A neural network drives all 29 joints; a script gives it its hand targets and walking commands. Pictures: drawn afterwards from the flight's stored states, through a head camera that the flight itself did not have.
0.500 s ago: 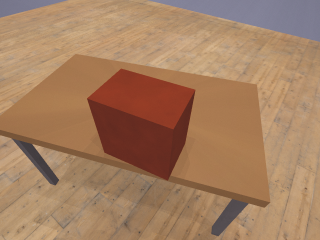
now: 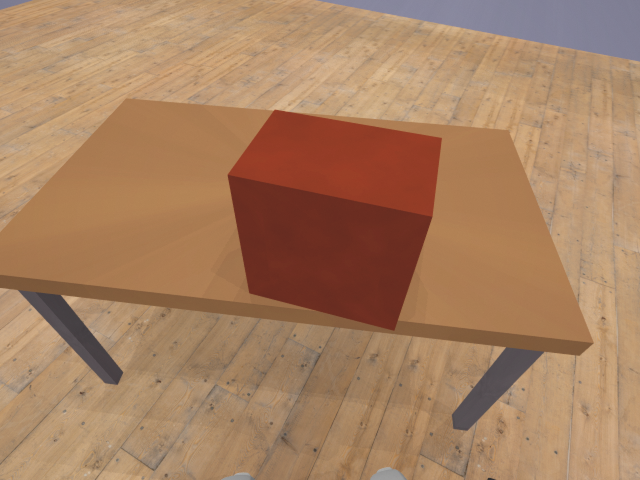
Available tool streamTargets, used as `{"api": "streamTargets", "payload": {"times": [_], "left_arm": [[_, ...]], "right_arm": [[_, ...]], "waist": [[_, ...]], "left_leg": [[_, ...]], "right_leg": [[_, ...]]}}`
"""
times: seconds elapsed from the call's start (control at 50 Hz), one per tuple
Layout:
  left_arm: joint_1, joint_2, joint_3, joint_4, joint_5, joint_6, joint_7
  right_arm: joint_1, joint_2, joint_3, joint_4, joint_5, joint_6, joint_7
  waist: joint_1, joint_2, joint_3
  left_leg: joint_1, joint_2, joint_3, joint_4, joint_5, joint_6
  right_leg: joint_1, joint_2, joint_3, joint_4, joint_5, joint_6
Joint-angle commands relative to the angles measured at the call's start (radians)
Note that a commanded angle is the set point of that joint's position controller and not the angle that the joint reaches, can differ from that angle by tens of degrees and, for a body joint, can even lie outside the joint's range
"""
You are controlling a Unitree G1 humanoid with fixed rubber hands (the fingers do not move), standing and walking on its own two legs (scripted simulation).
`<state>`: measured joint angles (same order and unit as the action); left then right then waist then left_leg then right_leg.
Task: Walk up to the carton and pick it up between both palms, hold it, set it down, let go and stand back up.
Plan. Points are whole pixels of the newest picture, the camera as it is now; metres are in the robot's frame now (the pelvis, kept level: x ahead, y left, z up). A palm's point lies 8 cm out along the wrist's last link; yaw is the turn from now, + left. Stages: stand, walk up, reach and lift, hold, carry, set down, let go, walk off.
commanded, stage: walk up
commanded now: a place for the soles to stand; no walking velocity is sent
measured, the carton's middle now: (336, 223) +0.53 -0.03 +0.01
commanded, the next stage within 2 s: none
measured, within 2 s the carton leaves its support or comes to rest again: neither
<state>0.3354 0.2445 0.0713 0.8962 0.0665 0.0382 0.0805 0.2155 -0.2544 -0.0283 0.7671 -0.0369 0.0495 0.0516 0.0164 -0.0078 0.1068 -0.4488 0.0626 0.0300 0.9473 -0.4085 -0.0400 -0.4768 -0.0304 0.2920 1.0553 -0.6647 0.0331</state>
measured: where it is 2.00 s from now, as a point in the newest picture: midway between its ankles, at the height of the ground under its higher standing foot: outside the picture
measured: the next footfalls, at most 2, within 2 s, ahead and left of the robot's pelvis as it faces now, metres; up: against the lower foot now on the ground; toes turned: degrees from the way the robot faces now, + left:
right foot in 0.30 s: +0.07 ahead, -0.02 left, +0.00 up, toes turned -8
left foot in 0.68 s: +0.30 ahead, +0.27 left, +0.00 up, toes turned -8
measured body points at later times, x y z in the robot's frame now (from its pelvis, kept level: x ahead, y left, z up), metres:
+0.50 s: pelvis +0.08 +0.09 +0.04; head +0.09 +0.04 +0.49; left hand +0.13 +0.30 -0.08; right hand +0.05 -0.16 -0.13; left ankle +0.15 +0.23 -0.62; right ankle +0.03 -0.01 -0.68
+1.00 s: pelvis +0.12 +0.18 +0.03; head +0.15 +0.20 +0.48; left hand +0.29 +0.41 -0.12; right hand +0.16 -0.09 -0.08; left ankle +0.26 +0.27 -0.68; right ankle +0.06 +0.05 -0.63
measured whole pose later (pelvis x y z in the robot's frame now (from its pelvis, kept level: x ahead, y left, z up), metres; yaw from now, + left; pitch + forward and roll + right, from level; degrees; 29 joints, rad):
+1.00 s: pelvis +0.12 +0.18 +0.03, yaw -20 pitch -4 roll -1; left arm 0.20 0.29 0.06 0.86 0.03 0.07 0.01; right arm 0.13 -0.16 -0.02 0.82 -0.02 0.01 -0.04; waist 0.00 -0.07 0.12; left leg -0.40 0.14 0.16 0.66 -0.18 0.01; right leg -0.40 -0.03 0.02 1.06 -0.58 0.05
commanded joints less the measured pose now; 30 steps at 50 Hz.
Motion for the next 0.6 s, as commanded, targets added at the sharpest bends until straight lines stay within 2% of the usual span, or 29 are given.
{"api": "streamTargets", "payload": {"times": [0.0, 0.04, 0.1, 0.16, 0.2, 0.22, 0.24, 0.26, 0.28, 0.3, 0.32, 0.34, 0.36, 0.38, 0.42, 0.46, 0.48, 0.52, 0.54, 0.56, 0.58], "left_arm": [[0.003, 0.096, 0.0, -0.137, -0.029, -0.053, -0.002], [0.071, 0.088, 0.009, -0.118, -0.034, -0.06, -0.022], [0.064, 0.061, 0.004, -0.143, -0.044, -0.064, -0.031], [0.035, 0.043, -0.006, -0.183, -0.047, -0.079, -0.035], [0.098, 0.016, -0.009, -0.178, -0.043, -0.097, -0.035], [0.136, 0.016, -0.006, -0.173, -0.041, -0.104, -0.03], [0.182, 0.046, 0.008, -0.171, -0.039, -0.106, -0.023], [0.188, 0.1, 0.021, -0.191, -0.034, -0.101, -0.011], [0.172, 0.121, 0.024, -0.193, -0.046, -0.093, 0.008], [0.185, 0.147, 0.032, -0.18, -0.056, -0.092, 0.022], [0.176, 0.139, 0.033, -0.181, -0.054, -0.097, 0.023], [0.145, 0.116, 0.027, -0.185, -0.053, -0.105, 0.023], [0.113, 0.099, 0.021, -0.192, -0.051, -0.114, 0.021], [0.096, 0.087, 0.015, -0.192, -0.048, -0.122, 0.019], [0.092, 0.065, 0.008, -0.174, -0.047, -0.137, 0.005], [0.084, 0.048, 0.001, -0.156, -0.046, -0.145, -0.016], [0.074, 0.048, -0.001, -0.151, -0.046, -0.142, -0.024], [0.036, 0.064, -0.001, -0.146, -0.044, -0.128, -0.035], [0.019, 0.079, 0.003, -0.147, -0.042, -0.116, -0.041], [0.006, 0.092, 0.007, -0.149, -0.041, -0.102, -0.045], [-0.01, 0.101, 0.01, -0.154, -0.043, -0.088, -0.048]], "right_arm": [[-0.018, -0.225, -0.051, -0.073, 0.027, -0.012, -0.034], [-0.042, -0.174, -0.031, -0.054, 0.015, -0.016, -0.032], [-0.034, -0.136, -0.011, -0.03, 0.004, -0.028, -0.026], [0.016, -0.138, -0.002, -0.001, -0.009, -0.031, -0.028], [0.029, -0.148, 0.0, 0.025, -0.018, -0.024, -0.027], [0.062, -0.131, 0.008, 0.038, -0.026, -0.019, -0.025], [0.101, -0.106, 0.016, 0.039, -0.031, -0.018, -0.022], [0.121, -0.074, 0.024, 0.016, -0.029, -0.019, -0.015], [0.149, -0.091, 0.019, 0.02, -0.042, -0.011, -0.013], [0.124, -0.117, 0.014, 0.016, -0.04, 0.004, -0.012], [0.077, -0.123, 0.016, 0.004, -0.038, 0.013, -0.012], [0.039, -0.129, 0.016, -0.002, -0.038, 0.014, -0.013], [0.036, -0.13, 0.013, 0.009, -0.038, 0.011, -0.011], [0.039, -0.126, 0.011, 0.019, -0.037, 0.005, -0.009], [0.041, -0.091, 0.013, 0.036, -0.032, -0.004, -0.009], [0.05, -0.048, 0.016, 0.05, -0.022, -0.013, -0.017], [0.058, -0.031, 0.018, 0.054, -0.017, -0.02, -0.022], [0.068, -0.008, 0.02, 0.06, 0.0, -0.037, -0.031], [0.064, -0.011, 0.014, 0.062, 0.007, -0.045, -0.037], [0.058, -0.021, 0.007, 0.062, 0.013, -0.051, -0.044], [0.068, -0.033, -0.001, 0.067, 0.017, -0.055, -0.051]], "waist": [[-0.042, 0.258, 0.138], [-0.018, 0.228, 0.104], [-0.015, 0.197, 0.079], [-0.023, 0.133, 0.029], [0.014, 0.058, -0.045], [0.025, -0.003, -0.088], [0.042, -0.07, -0.138], [0.038, -0.187, -0.127], [0.018, -0.074, -0.055], [0.025, -0.054, -0.038], [0.041, -0.09, 0.004], [0.038, -0.1, 0.042], [0.03, -0.094, 0.054], [0.025, -0.097, 0.059], [0.015, -0.109, 0.054], [0.002, -0.151, 0.021], [-0.004, -0.177, -0.004], [-0.015, -0.237, -0.056], [-0.015, -0.257, -0.078], [-0.016, -0.256, -0.092], [-0.027, -0.228, -0.104]], "left_leg": [[-0.043, 0.285, -0.49, -0.755, -0.58, 0.22], [-0.084, 0.234, -0.322, -0.692, -0.427, 0.211], [-0.082, 0.232, -0.265, -0.693, -0.371, 0.231], [0.021, 0.223, -0.203, -0.641, -0.351, 0.218], [0.007, 0.185, -0.115, -0.503, -0.335, 0.183], [-0.05, 0.148, -0.057, -0.39, -0.341, 0.155], [-0.169, 0.1, -0.006, -0.224, -0.316, 0.106], [-0.347, 0.028, 0.044, 0.038, -0.269, 0.037], [-0.412, 0.053, -0.007, 0.124, -0.201, 0.008], [-0.434, 0.08, -0.026, 0.162, -0.172, -0.007], [-0.456, 0.098, -0.043, 0.193, -0.15, -0.018], [-0.474, 0.107, -0.065, 0.206, -0.103, -0.026], [-0.449, 0.112, -0.071, 0.186, -0.054, -0.035], [-0.42, 0.107, -0.069, 0.153, -0.013, -0.04], [-0.335, 0.083, -0.049, 0.113, 0.052, -0.046], [-0.216, 0.061, -0.017, 0.058, 0.102, -0.037], [-0.142, 0.048, 0.006, 0.015, 0.133, -0.026], [0.036, 0.0, 0.075, -0.106, 0.217, 0.002], [0.097, -0.028, 0.109, -0.145, 0.256, 0.013], [0.147, -0.05, 0.132, -0.191, 0.304, 0.023], [0.214, -0.064, 0.146, -0.273, 0.391, 0.035]], "right_leg": [[-0.213, 0.015, -0.18, 0.185, 0.096, -0.028], [-0.088, 0.04, -0.241, 0.157, 0.155, -0.03], [0.0, 0.062, -0.292, 0.042, 0.147, -0.052], [0.08, 0.075, -0.313, -0.242, 0.196, -0.074], [0.296, 0.096, -0.335, -0.518, 0.357, -0.089], [0.439, 0.078, -0.293, -0.613, 0.401, -0.091], [0.592, -0.017, -0.109, -0.649, 0.373, -0.107], [0.631, -0.243, 0.311, -0.722, 0.124, -0.16], [0.558, -0.343, 0.428, -0.735, 0.058, -0.193], [0.499, -0.396, 0.464, -0.761, 0.002, -0.252], [0.442, -0.399, 0.463, -0.788, -0.029, -0.278], [0.411, -0.367, 0.408, -0.798, -0.029, -0.274], [0.385, -0.333, 0.33, -0.799, 0.03, -0.255], [0.37, -0.295, 0.263, -0.784, 0.151, -0.235], [0.321, -0.229, 0.137, -0.73, 0.521, -0.22], [0.276, -0.159, 0.0, -0.656, 0.879, -0.208], [0.253, -0.121, -0.066, -0.61, 1.006, -0.192], [0.182, -0.037, -0.177, -0.534, 1.107, -0.152], [0.167, -0.012, -0.192, -0.494, 1.092, -0.141], [0.152, -0.002, -0.192, -0.45, 1.066, -0.133], [0.132, 0.009, -0.192, -0.397, 1.017, -0.118]]}}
